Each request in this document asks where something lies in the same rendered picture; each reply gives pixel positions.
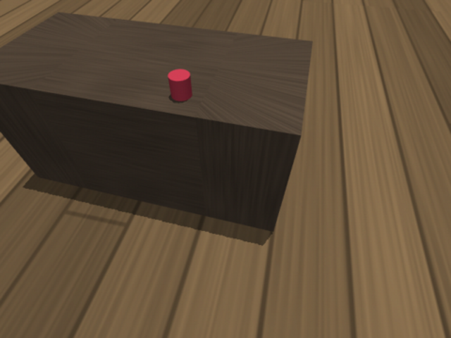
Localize can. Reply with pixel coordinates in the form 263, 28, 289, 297
168, 69, 192, 101

